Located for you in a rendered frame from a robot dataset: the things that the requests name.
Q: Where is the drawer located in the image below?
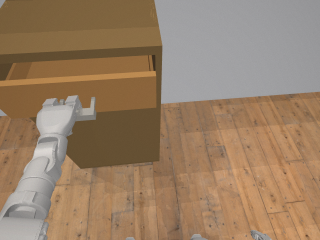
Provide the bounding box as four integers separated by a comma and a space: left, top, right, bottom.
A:
0, 55, 157, 119

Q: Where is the right robot hand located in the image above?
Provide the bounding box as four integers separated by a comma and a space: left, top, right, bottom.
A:
250, 230, 272, 240

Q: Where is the robot right shin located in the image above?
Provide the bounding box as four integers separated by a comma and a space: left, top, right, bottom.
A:
191, 234, 202, 239

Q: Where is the cabinet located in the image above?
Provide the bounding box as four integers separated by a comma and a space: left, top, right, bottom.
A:
0, 0, 163, 169

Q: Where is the left robot hand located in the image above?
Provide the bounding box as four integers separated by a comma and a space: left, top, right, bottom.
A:
36, 95, 83, 138

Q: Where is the left robot upper arm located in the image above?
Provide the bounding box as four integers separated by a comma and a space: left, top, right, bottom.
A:
0, 216, 49, 240

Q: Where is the left robot forearm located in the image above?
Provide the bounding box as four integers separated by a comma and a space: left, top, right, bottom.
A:
0, 133, 68, 221

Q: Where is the handle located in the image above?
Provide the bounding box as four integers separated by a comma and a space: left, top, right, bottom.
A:
59, 97, 97, 121

